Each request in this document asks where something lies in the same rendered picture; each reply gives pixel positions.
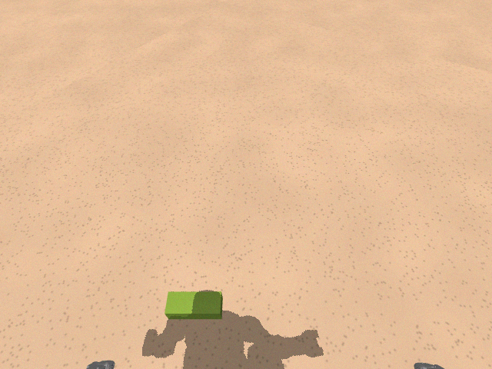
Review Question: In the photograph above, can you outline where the carton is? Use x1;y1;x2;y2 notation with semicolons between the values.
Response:
165;291;223;319

